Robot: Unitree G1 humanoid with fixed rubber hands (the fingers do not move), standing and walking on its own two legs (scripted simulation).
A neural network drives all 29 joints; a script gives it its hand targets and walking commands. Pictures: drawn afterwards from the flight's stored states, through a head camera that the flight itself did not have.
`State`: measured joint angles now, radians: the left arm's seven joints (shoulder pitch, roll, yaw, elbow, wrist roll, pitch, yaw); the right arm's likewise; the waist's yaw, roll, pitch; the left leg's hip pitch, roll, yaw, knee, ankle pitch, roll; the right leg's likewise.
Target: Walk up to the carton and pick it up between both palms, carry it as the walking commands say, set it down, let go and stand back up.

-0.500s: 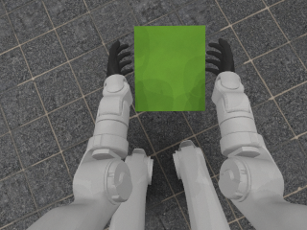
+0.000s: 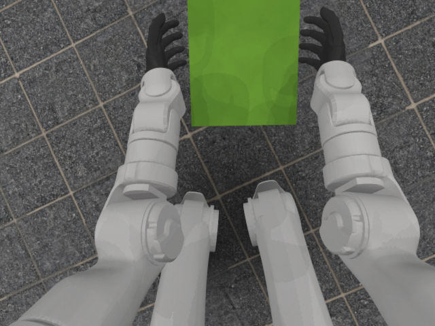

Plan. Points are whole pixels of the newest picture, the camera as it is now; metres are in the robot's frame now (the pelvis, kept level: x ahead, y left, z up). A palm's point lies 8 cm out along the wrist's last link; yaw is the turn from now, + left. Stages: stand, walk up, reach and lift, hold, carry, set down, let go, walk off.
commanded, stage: set down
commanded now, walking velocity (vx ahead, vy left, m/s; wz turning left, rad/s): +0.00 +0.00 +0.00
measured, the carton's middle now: (240, 67) +0.54 -0.07 -0.20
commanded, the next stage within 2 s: none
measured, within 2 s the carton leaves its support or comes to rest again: rests again in 1.58 s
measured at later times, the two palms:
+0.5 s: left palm (172, 75) +0.54 +0.06 -0.19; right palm (314, 68) +0.52 -0.20 -0.20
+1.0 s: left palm (174, 81) +0.55 +0.07 -0.26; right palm (303, 74) +0.52 -0.20 -0.26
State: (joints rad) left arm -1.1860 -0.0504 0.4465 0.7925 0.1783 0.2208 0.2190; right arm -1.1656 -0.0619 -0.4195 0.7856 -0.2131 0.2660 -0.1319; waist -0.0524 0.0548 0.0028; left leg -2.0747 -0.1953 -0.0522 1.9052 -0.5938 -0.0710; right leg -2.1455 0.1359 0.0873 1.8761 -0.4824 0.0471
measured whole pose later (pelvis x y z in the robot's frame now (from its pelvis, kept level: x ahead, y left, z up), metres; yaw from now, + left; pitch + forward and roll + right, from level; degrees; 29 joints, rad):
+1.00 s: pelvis +0.01 +0.01 -0.08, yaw +1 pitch +36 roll +0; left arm -1.42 0.11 0.27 0.98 0.01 0.17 0.20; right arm -1.38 -0.26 -0.31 0.99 -0.04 0.19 -0.05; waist -0.08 0.07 0.38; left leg -2.17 -0.21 -0.02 2.23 -0.70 -0.05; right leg -2.21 0.06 0.03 2.19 -0.62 0.03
